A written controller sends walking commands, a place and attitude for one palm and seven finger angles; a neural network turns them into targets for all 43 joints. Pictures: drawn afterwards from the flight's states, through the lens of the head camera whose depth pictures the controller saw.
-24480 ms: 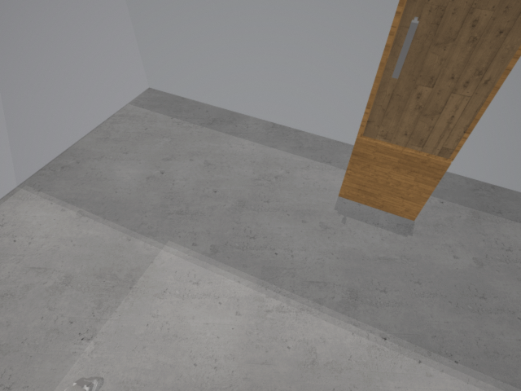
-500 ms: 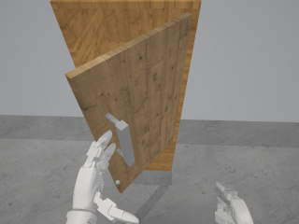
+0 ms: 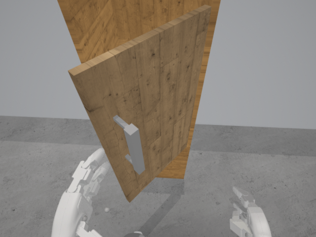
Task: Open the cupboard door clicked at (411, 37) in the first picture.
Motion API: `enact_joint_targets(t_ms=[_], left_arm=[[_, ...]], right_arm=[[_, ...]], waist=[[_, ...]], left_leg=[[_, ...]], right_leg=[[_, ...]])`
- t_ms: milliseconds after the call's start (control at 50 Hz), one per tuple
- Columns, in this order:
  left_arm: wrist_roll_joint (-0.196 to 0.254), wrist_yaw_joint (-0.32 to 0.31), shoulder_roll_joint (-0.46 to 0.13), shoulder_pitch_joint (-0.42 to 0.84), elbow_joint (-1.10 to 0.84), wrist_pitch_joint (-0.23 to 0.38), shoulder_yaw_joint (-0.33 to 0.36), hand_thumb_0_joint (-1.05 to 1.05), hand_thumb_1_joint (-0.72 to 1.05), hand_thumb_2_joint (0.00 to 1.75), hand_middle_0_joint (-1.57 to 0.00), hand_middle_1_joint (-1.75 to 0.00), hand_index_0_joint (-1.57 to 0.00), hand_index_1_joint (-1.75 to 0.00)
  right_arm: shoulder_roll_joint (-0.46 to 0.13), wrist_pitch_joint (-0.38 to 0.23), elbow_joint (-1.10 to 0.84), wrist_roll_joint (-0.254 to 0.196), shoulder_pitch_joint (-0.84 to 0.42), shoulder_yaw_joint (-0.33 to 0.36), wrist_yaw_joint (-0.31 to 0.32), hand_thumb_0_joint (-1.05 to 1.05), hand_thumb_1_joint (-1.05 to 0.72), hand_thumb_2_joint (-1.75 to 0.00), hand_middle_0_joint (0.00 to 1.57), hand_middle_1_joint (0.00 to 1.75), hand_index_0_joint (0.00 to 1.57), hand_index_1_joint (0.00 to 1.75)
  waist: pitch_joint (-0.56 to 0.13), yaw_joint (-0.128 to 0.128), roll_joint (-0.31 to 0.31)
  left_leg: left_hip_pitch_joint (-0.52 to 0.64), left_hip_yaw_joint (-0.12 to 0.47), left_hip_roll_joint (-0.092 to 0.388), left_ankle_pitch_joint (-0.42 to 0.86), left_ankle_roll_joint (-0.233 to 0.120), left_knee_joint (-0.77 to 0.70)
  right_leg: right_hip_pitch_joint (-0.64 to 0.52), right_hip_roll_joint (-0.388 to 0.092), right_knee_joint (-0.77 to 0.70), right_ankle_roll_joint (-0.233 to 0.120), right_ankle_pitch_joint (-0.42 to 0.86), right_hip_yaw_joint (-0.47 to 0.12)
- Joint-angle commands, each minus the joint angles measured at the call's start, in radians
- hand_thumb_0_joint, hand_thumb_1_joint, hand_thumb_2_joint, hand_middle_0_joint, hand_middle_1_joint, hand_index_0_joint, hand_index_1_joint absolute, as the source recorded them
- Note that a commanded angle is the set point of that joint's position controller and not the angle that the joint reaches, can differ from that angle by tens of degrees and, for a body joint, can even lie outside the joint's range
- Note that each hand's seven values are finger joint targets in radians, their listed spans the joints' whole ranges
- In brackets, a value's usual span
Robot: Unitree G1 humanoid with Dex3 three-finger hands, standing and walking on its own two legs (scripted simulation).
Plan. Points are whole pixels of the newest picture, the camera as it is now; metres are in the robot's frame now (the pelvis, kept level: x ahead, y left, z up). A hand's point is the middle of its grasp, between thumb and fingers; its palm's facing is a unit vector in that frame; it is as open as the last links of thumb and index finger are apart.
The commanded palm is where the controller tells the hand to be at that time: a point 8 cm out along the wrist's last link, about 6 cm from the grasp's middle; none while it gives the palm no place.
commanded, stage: slide the hand sideways off the handle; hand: left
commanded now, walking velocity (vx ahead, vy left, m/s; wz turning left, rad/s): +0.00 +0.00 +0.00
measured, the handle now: (130, 147) +0.30 +0.09 +0.10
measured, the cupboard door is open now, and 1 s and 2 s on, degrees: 50 50 50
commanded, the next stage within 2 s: draw the hand back to the body in 0.06 s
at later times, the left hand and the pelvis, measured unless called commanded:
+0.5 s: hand (84, 207) +0.16 +0.14 +0.13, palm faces +0.00 -1.00 -0.07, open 16.3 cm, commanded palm +0.13 +0.21 +0.14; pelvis +0.00 +0.00 +0.01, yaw +0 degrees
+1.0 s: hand (33, 182) +0.19 +0.22 +0.17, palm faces +0.27 -0.89 -0.36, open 13.5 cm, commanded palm +0.14 +0.27 +0.20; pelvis +0.01 +0.01 +0.05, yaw +0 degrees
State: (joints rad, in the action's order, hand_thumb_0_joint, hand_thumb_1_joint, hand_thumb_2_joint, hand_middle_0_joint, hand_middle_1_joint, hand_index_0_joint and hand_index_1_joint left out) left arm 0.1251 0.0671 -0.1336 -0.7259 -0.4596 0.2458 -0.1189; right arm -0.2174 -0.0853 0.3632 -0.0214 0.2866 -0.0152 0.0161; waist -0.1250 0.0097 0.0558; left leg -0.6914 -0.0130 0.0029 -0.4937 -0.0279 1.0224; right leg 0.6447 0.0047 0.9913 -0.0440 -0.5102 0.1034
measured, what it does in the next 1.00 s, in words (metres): rises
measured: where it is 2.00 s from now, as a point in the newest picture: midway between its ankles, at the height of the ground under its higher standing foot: outside the picture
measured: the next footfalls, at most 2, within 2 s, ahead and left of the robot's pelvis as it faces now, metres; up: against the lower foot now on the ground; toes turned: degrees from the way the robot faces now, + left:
none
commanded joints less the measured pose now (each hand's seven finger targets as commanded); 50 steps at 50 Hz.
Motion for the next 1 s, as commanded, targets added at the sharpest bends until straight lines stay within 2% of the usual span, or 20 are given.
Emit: enact_joint_targets(t_ms=[0, 40, 140, 180, 240, 280, 340, 420, 500, 540, 600, 640, 660, 680, 700, 720, 820, 880, 920, 980], left_arm=[[0.014, 0.007, -0.070, -0.074, -0.225, 0.070, 0.064, 0.00, -0.50, 0.30, -0.15, -0.30, -0.15, -0.30], [0.023, 0.012, -0.062, -0.040, -0.240, 0.084, 0.055, 0.00, -0.50, 0.30, -0.15, -0.30, -0.15, -0.30], [0.032, 0.025, -0.055, -0.045, -0.238, 0.107, 0.040, 0.00, -0.50, 0.30, -0.15, -0.30, -0.15, -0.30], [0.029, 0.020, -0.102, -0.016, -0.291, 0.107, 0.074, 0.00, -0.50, 0.30, -0.15, -0.30, -0.15, -0.30], [0.033, 0.008, -0.117, -0.018, -0.277, 0.074, 0.114, 0.00, -0.50, 0.30, -0.15, -0.30, -0.15, -0.30], [0.050, 0.011, -0.112, -0.011, -0.256, 0.047, 0.129, 0.00, -0.50, 0.30, -0.15, -0.30, -0.15, -0.30], [0.076, 0.026, -0.135, -0.001, -0.245, 0.016, 0.174, 0.00, -0.50, 0.30, -0.15, -0.30, -0.15, -0.30], [0.096, 0.051, -0.138, 0.038, -0.266, -0.009, 0.176, 0.00, -0.50, 0.30, -0.15, -0.30, -0.15, -0.30], [0.116, 0.065, -0.182, 0.049, -0.264, -0.029, 0.242, 0.00, -0.50, 0.30, -0.15, -0.30, -0.15, -0.30], [0.128, 0.074, -0.185, 0.047, -0.253, -0.043, 0.266, 0.00, -0.50, 0.30, -0.15, -0.30, -0.15, -0.30], [0.146, 0.090, -0.205, 0.075, -0.248, -0.062, 0.304, 0.00, -0.40, 0.34, -0.15, -0.30, -0.15, -0.30], [0.159, 0.104, -0.208, 0.090, -0.258, -0.071, 0.315, 0.00, -0.32, 0.37, -0.16, -0.30, -0.16, -0.30], [0.007, -0.027, -0.378, 0.117, -0.354, -0.089, 0.357, 0.00, -0.29, 0.39, -0.16, -0.30, -0.16, -0.30], [-0.006, -0.080, -0.283, 0.057, -0.318, -0.116, 0.318, 0.00, -0.26, 0.40, -0.16, -0.30, -0.16, -0.30], [-0.025, -0.110, -0.260, 0.068, -0.311, -0.133, 0.294, 0.00, -0.22, 0.42, -0.16, -0.30, -0.16, -0.30], [-0.039, -0.129, -0.238, 0.044, -0.277, -0.144, 0.278, 0.00, -0.18, 0.43, -0.16, -0.30, -0.16, -0.30], [-0.071, -0.179, -0.287, 0.093, -0.266, -0.149, 0.327, 0.00, -0.01, 0.51, -0.17, -0.30, -0.17, -0.30], [-0.078, -0.192, -0.300, 0.141, -0.270, -0.143, 0.346, 0.00, 0.09, 0.55, -0.17, -0.30, -0.17, -0.30], [-0.079, -0.198, -0.308, 0.146, -0.250, -0.144, 0.366, 0.00, 0.17, 0.58, -0.17, -0.30, -0.17, -0.30], [-0.081, -0.200, -0.314, 0.181, -0.263, -0.138, 0.384, 0.00, 0.27, 0.63, -0.18, -0.30, -0.18, -0.30]], right_arm=[[-0.091, -0.051, -0.177, -0.004, -0.088, 0.048, 0.013, 0.00, -0.90, -0.90, 0.20, 0.30, 0.20, 0.30], [-0.092, -0.056, -0.177, -0.005, -0.085, 0.045, 0.015, 0.00, -0.90, -0.90, 0.20, 0.30, 0.20, 0.30], [-0.096, -0.069, -0.174, -0.008, -0.080, 0.047, 0.018, 0.00, -0.90, -0.90, 0.20, 0.30, 0.20, 0.30], [-0.098, -0.069, -0.179, -0.011, -0.077, 0.046, 0.020, 0.00, -0.90, -0.90, 0.20, 0.30, 0.20, 0.30], [-0.090, -0.063, -0.174, -0.018, -0.079, 0.042, 0.026, 0.00, -0.90, -0.90, 0.20, 0.30, 0.20, 0.30], [-0.088, -0.064, -0.171, -0.023, -0.084, 0.038, 0.031, 0.00, -0.90, -0.90, 0.20, 0.30, 0.20, 0.30], [-0.092, -0.070, -0.159, -0.027, -0.100, 0.032, 0.040, 0.00, -0.90, -0.90, 0.20, 0.30, 0.20, 0.30], [-0.102, -0.092, -0.148, -0.031, -0.109, 0.022, 0.047, 0.00, -0.90, -0.90, 0.20, 0.30, 0.20, 0.30], [-0.104, -0.110, -0.123, -0.031, -0.110, 0.022, 0.052, 0.00, -0.90, -0.90, 0.20, 0.30, 0.20, 0.30], [-0.103, -0.115, -0.113, -0.035, -0.111, 0.019, 0.052, 0.00, -0.90, -0.90, 0.20, 0.30, 0.20, 0.30], [-0.109, -0.125, -0.097, -0.037, -0.120, 0.018, 0.056, 0.00, -0.90, -0.90, 0.20, 0.30, 0.20, 0.30], [-0.110, -0.136, -0.088, -0.041, -0.124, 0.015, 0.057, 0.00, -0.90, -0.90, 0.20, 0.30, 0.20, 0.30], [-0.101, -0.117, -0.097, -0.022, -0.119, 0.020, 0.086, 0.00, -0.90, -0.90, 0.20, 0.30, 0.20, 0.30], [-0.080, -0.110, -0.088, -0.013, -0.117, 0.012, 0.095, 0.00, -0.90, -0.90, 0.20, 0.30, 0.20, 0.30], [-0.085, -0.104, -0.074, -0.011, -0.116, 0.008, 0.094, 0.00, -0.90, -0.90, 0.20, 0.30, 0.20, 0.30], [-0.080, -0.097, -0.059, -0.009, -0.116, 0.006, 0.095, 0.00, -0.90, -0.90, 0.20, 0.30, 0.20, 0.30], [-0.096, -0.085, -0.026, 0.002, -0.155, 0.004, 0.100, 0.00, -0.90, -0.90, 0.20, 0.30, 0.20, 0.30], [-0.099, -0.089, -0.005, 0.006, -0.165, -0.001, 0.097, 0.00, -0.90, -0.90, 0.20, 0.30, 0.20, 0.30], [-0.100, -0.091, 0.011, 0.009, -0.179, 0.000, 0.096, 0.00, -0.90, -0.90, 0.20, 0.30, 0.20, 0.30], [-0.105, -0.095, 0.029, 0.012, -0.183, 0.000, 0.086, 0.00, -0.90, -0.90, 0.20, 0.30, 0.20, 0.30]], waist=[[-0.099, 0.006, -0.090], [-0.094, -0.007, -0.088], [-0.093, -0.011, -0.069], [-0.119, -0.003, -0.018], [-0.101, 0.004, -0.032], [-0.078, 0.001, -0.066], [-0.064, 0.007, -0.074], [-0.042, 0.002, -0.036], [-0.047, 0.013, -0.052], [-0.031, 0.018, -0.029], [-0.037, 0.020, -0.042], [-0.031, 0.024, -0.001], [-0.034, 0.066, -0.013], [0.011, 0.043, -0.023], [0.027, 0.039, -0.007], [0.045, 0.032, -0.019], [0.041, 0.036, -0.058], [0.055, 0.037, -0.005], [0.055, 0.042, -0.019], [0.044, 0.045, 0.023]], left_leg=[[0.056, 0.051, -0.016, 0.226, -0.002, -0.133], [0.053, 0.051, -0.018, 0.210, -0.002, -0.124], [0.048, 0.056, -0.016, 0.188, -0.002, -0.116], [0.065, 0.055, -0.015, 0.182, -0.002, -0.126], [0.079, 0.058, -0.010, 0.171, -0.003, -0.150], [0.080, 0.056, -0.010, 0.153, -0.004, -0.162], [0.090, 0.053, -0.011, 0.155, -0.004, -0.177], [0.131, 0.056, -0.009, 0.162, -0.006, -0.208], [0.158, 0.059, -0.009, 0.182, -0.007, -0.231], [0.175, 0.057, -0.008, 0.195, -0.005, -0.247], [0.199, 0.058, -0.007, 0.224, -0.006, -0.259], [0.227, 0.058, -0.008, 0.235, -0.004, -0.277], [0.244, 0.045, 0.009, 0.244, -0.001, -0.316], [0.268, 0.034, 0.004, 0.239, 0.000, -0.323], [0.287, 0.034, 0.004, 0.248, -0.002, -0.332], [0.317, 0.034, 0.010, 0.267, -0.004, -0.348], [0.411, 0.038, 0.017, 0.312, -0.008, -0.443], [0.462, 0.043, 0.018, 0.327, -0.005, -0.498], [0.487, 0.041, 0.021, 0.357, -0.005, -0.526], [0.530, 0.050, 0.026, 0.420, 0.003, -0.566]], right_leg=[[-0.086, 0.015, -0.163, 0.023, 0.270, -0.076], [-0.064, 0.014, -0.163, 0.024, 0.248, -0.078], [-0.039, 0.014, -0.163, 0.022, 0.206, -0.080], [-0.048, 0.013, -0.166, 0.018, 0.187, -0.082], [-0.061, 0.016, -0.186, 0.018, 0.170, -0.075], [-0.069, 0.016, -0.215, 0.023, 0.150, -0.076], [-0.100, 0.011, -0.250, 0.026, 0.137, -0.089], [-0.111, 0.011, -0.273, 0.026, 0.147, -0.076], [-0.151, 0.012, -0.296, 0.026, 0.170, -0.073], [-0.155, 0.013, -0.305, 0.026, 0.194, -0.065], [-0.189, 0.014, -0.320, 0.028, 0.231, -0.063], [-0.194, 0.014, -0.328, 0.027, 0.250, -0.056], [-0.231, -0.011, -0.396, 0.008, 0.255, -0.127], [-0.225, -0.020, -0.433, 0.010, 0.237, -0.127], [-0.242, -0.021, -0.453, 0.010, 0.242, -0.122], [-0.245, -0.019, -0.455, 0.014, 0.264, -0.105], [-0.339, -0.016, -0.509, 0.021, 0.308, -0.086], [-0.378, -0.015, -0.538, 0.018, 0.316, -0.079], [-0.415, -0.014, -0.554, 0.018, 0.344, -0.078], [-0.457, -0.011, -0.564, 0.016, 0.381, -0.072]])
